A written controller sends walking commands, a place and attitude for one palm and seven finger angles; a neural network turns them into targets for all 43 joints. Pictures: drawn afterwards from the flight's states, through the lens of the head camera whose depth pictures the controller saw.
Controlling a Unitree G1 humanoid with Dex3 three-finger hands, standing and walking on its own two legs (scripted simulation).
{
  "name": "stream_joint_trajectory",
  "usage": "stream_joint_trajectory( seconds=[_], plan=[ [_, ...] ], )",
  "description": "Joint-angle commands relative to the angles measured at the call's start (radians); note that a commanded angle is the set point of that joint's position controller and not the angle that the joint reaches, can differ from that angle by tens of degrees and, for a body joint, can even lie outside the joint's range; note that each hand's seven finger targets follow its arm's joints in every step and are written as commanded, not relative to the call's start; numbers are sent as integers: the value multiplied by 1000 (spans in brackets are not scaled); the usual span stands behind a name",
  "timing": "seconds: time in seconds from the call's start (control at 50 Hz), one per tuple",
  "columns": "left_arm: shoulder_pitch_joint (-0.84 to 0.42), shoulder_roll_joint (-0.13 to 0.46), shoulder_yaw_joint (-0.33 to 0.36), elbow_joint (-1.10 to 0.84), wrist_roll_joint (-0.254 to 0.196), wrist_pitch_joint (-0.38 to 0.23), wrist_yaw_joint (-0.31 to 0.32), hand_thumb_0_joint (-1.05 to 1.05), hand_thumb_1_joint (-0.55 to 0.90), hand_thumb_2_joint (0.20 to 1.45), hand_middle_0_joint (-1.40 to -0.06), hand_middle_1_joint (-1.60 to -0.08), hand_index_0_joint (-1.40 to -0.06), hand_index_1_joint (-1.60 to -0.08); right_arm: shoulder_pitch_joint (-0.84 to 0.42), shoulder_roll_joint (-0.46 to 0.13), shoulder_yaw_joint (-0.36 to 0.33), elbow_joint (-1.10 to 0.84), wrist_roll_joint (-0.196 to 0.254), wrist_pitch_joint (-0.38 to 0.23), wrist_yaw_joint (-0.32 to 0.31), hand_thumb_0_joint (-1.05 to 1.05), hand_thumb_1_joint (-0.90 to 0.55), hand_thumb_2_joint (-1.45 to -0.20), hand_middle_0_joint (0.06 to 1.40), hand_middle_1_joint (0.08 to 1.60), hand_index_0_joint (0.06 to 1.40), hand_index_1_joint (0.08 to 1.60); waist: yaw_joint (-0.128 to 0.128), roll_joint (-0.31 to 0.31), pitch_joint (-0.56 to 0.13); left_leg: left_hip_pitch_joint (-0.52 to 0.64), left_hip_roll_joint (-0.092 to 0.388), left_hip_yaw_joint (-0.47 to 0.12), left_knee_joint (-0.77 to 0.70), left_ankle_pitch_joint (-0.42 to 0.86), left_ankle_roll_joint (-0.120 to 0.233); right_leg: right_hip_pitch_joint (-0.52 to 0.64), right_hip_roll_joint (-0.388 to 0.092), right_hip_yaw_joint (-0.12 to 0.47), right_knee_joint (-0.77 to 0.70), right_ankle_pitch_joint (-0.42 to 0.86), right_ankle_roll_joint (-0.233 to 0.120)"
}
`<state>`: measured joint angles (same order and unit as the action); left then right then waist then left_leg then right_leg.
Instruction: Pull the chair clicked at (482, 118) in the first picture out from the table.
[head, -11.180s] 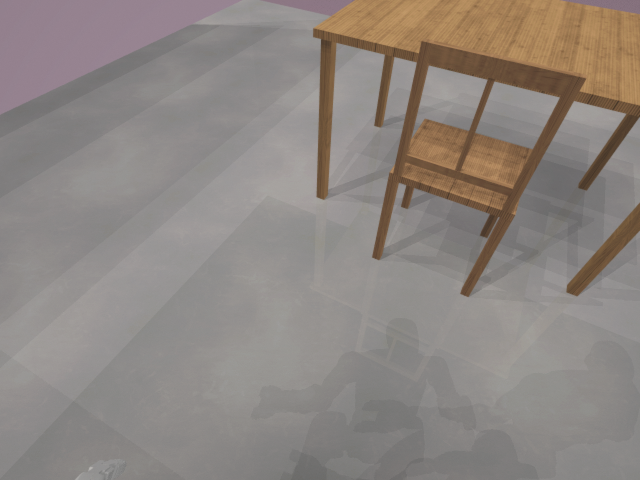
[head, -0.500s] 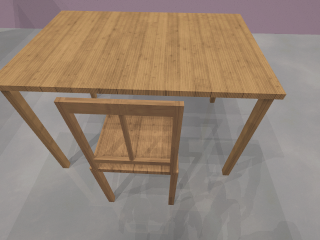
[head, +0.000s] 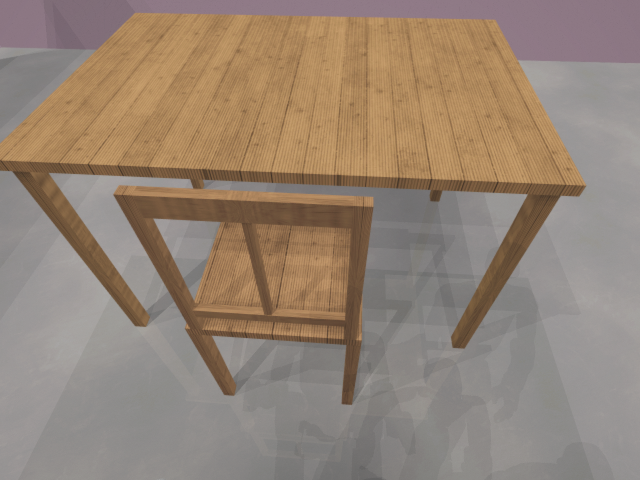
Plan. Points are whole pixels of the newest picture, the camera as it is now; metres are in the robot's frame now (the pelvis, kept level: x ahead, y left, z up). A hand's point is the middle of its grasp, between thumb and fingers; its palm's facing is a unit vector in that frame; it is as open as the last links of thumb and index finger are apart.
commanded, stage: raise the hand toward the chair's back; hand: left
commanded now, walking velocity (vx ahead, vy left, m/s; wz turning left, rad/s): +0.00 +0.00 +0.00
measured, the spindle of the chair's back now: (259, 272) +0.47 +0.15 -0.10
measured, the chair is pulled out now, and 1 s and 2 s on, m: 0.00 0.00 0.00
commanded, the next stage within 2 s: aim the fingers beside a spindle in 2.00 s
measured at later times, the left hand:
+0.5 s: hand (185, 472) +0.14 +0.18 -0.06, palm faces +0.03 -1.00 -0.04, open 10.8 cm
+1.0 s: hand (175, 436) +0.18 +0.20 -0.05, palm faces -0.03 -1.00 -0.04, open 15.0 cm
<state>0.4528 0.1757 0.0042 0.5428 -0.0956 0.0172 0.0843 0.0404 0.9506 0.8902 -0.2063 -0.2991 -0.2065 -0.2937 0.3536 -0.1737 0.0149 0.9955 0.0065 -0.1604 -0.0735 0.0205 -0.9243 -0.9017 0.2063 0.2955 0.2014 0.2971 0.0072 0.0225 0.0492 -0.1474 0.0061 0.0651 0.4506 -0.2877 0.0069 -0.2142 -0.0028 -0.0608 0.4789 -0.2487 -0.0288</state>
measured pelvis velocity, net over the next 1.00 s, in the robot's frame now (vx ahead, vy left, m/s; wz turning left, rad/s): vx -0.04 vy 0.01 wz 0.04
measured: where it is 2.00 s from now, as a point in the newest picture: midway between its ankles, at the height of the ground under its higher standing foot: outside the picture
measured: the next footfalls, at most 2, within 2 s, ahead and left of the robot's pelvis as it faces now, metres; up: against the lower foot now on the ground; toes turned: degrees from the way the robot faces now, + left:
none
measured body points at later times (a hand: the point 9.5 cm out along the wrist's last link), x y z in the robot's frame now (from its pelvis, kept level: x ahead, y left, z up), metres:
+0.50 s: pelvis -0.05 -0.01 -0.11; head +0.02 +0.02 +0.34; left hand +0.14 +0.23 -0.05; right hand +0.20 -0.20 -0.15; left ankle -0.03 +0.11 -0.74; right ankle +0.00 -0.10 -0.74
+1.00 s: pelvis -0.04 +0.01 -0.09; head +0.04 +0.04 +0.35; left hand +0.18 +0.26 -0.05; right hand +0.15 -0.24 -0.16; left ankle -0.03 +0.11 -0.74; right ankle +0.00 -0.10 -0.74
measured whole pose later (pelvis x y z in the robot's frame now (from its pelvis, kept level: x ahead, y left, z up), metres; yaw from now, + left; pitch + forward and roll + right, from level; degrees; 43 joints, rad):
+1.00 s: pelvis -0.04 +0.01 -0.09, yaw +2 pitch +16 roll -3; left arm 0.39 0.26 0.14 -0.03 -0.24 -0.38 -0.26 0.00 -0.18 0.43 -0.10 -0.13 -0.10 -0.13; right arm 0.23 -0.27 -0.01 0.54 0.02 -0.23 -0.05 0.02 -0.90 -0.90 0.21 0.30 0.20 0.30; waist -0.02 0.01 -0.13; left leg -0.91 0.01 0.00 1.19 -0.55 0.03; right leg -0.91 -0.03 -0.12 1.12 -0.48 -0.02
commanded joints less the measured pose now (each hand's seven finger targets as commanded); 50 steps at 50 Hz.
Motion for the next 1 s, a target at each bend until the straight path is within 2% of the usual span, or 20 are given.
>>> stream_joint_trajectory(
  seconds=[0.0, 0.02, 0.04, 0.06, 0.08, 0.1, 0.16, 0.2, 0.22, 0.26, 0.32, 0.38, 0.4, 0.46, 0.52, 0.6, 0.74, 0.82, 0.92, 0.98],
  plan=[
    [-153, -43, -77, -462, -67, -164, -24, 0, 760, 840, -186, -278, -186, -278, -137, -214, -43, -299, 13, -205, -5, 0, -900, -900, 200, 300, 200, 300, -69, -183, -55, -140, 6, -91, 70, 142, 22, -164, -23, -7, 5, 55, 13],
    [-218, -36, -53, -410, -81, -222, -56, 0, 737, 830, -184, -274, -184, -274, -119, -235, -54, -314, 6, -211, 10, 0, -900, -900, 200, 300, 200, 300, -86, -293, -2, -247, -11, -104, 125, 24, 23, -279, -27, -13, 22, -68, 22],
    [-212, -30, -17, -366, -96, -301, -96, 0, 713, 820, -181, -271, -181, -271, -132, -235, -72, -345, -3, -218, 20, 0, -900, -900, 200, 300, 200, 300, -69, -339, -29, -337, -13, -105, 182, -63, 17, -351, -33, -6, 66, -185, 23],
    [-101, -43, 5, -335, -109, -380, -145, 0, 690, 810, -179, -267, -179, -267, -151, -228, -83, -381, -12, -227, 35, 0, -900, -900, 200, 300, 200, 300, -23, -332, -78, -399, -26, -98, 230, -84, 7, -376, -27, -1, 123, -228, 14],
    [21, -54, 30, -290, -133, -455, -203, 0, 667, 800, -177, -263, -177, -263, -174, -220, -86, -418, -15, -234, 52, 0, -900, -900, 200, 300, 200, 300, 18, -305, -121, -475, -29, -87, 279, -94, -3, -384, -29, 10, 189, -235, 5],
    [103, 2, 111, -259, -141, -525, -260, 0, 643, 790, -174, -260, -174, -260, -173, -219, -95, -442, -9, -228, 79, 0, -900, -900, 200, 300, 200, 300, 64, -168, -190, -502, -40, -71, 325, -49, -17, -349, -34, 32, 263, -156, -15],
    [66, 96, 194, -331, -133, -721, -409, 0, 573, 760, -167, -249, -167, -249, -229, -215, -112, -528, -11, -199, 119, 0, -900, -900, 200, 300, 200, 300, 81, -81, -299, -664, -51, -38, 498, -2, -16, -419, -36, 69, 464, -15, -28],
    [74, 134, 227, -356, -127, -669, -424, 0, 527, 740, -163, -241, -163, -241, -257, -220, -114, -596, 4, -153, 123, 0, -900, -900, 200, 300, 200, 300, 100, -63, -306, -740, -56, -24, 530, -71, -5, -454, -36, 98, 476, -120, -26],
    [15, 106, 178, -464, -141, -630, -427, 0, 503, 730, -160, -238, -160, -238, -288, -223, -104, -656, 11, -137, 119, 0, -900, -900, 200, 300, 200, 300, 89, -28, -309, -741, -60, -26, 525, -126, 1, -492, -30, 92, 475, -198, -24],
    [-82, 137, 192, -632, -164, -574, -393, 0, 457, 710, -156, -230, -156, -230, -271, -213, -101, -700, 20, -121, 97, 0, -900, -900, 200, 300, 200, 300, 63, 1, -362, -736, -51, -32, 547, -146, 13, -493, -28, 117, 456, -251, -18],
    [-178, 139, 164, -887, -156, -570, -329, 0, 387, 680, -149, -219, -149, -219, -210, -198, -93, -698, 14, -115, 67, 0, -900, -900, 200, 300, 200, 300, 3, 48, -433, -671, -23, -70, 585, -108, 25, -520, -12, 112, 467, -200, -9],
    [-243, 113, 91, -925, -132, -584, -319, 0, 317, 650, -142, -208, -142, -208, -179, -192, -69, -651, 6, -125, 46, 0, -900, -900, 200, 300, 200, 300, -56, 77, -401, -650, -8, -103, 619, -66, 27, -587, 0, 71, 500, -133, -8],
    [-265, 114, 80, -921, -129, -584, -331, 0, 293, 640, -139, -205, -139, -205, -177, -198, -64, -637, 5, -133, 39, 0, -900, -900, 200, 300, 200, 300, -73, 47, -405, -653, -2, -109, 636, -66, 32, -609, 6, 64, 509, -131, -4],
    [-207, 119, 80, -803, -139, -532, -384, 0, 223, 610, -132, -194, -132, -194, -183, -199, -54, -611, 11, -146, 25, 0, -900, -900, 200, 300, 200, 300, -65, 22, -393, -704, -3, -122, 634, -117, 26, -615, 3, 49, 502, -196, 0],
    [-124, 142, 131, -728, -157, -434, -420, 0, 153, 580, -125, -183, -125, -183, -201, -192, -48, -616, 24, -137, 20, 0, -900, -900, 200, 300, 200, 300, -24, 9, -416, -721, -11, -117, 602, -122, 21, -551, -4, 48, 480, -217, 0],
    [-69, 184, 227, -762, -179, -364, -377, 0, 60, 540, -116, -168, -116, -168, -231, -169, -52, -628, 23, -125, 17, 0, -900, -900, 200, 300, 200, 300, 27, -20, -487, -695, -14, -118, 567, -45, 18, -454, -6, 38, 479, -144, 2],
    [-86, 140, 181, -764, -161, -446, -318, 0, -103, 470, -100, -142, -100, -142, -202, -175, -55, -612, 14, -132, 21, 0, -900, -900, 200, 300, 200, 300, -11, -36, -385, -703, -7, -118, 550, -86, 16, -532, -9, 18, 472, -192, 1],
    [-101, 163, 186, -755, -159, -468, -338, 0, -197, 430, -90, -128, -90, -128, -183, -196, -60, -612, 20, -136, 16, 0, -900, -900, 200, 300, 200, 300, -21, -15, -387, -687, -7, -118, 542, -107, 17, -545, -10, 17, 465, -214, -1],
    [-97, 197, 217, -811, -168, -473, -334, 0, -313, 380, -79, -109, -79, -109, -164, -200, -65, -613, 18, -138, 17, 0, -900, -900, 200, 300, 200, 300, -6, 60, -447, -605, -7, -125, 523, 8, 8, -502, -7, -2, 485, -91, -7],
    [-100, 183, 206, -790, -161, -467, -328, 0, -383, 350, -72, -98, -72, -98, -164, -201, -65, -611, 18, -128, 19, 0, -900, -900, 200, 300, 200, 300, -17, 49, -412, -592, -1, -126, 518, 37, 4, -516, -4, -14, 487, -61, -4]
  ],
)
